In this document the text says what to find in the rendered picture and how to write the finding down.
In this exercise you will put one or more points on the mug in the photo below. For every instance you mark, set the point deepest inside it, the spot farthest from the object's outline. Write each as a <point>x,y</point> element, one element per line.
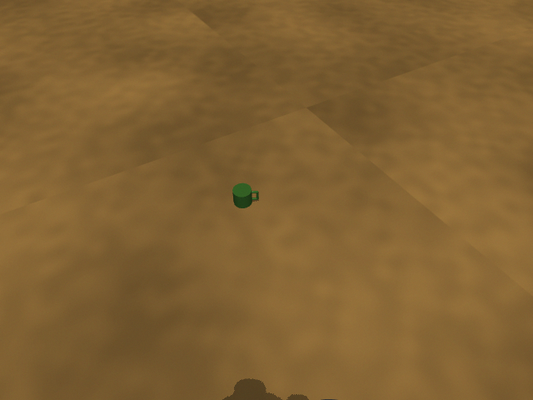
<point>242,195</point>

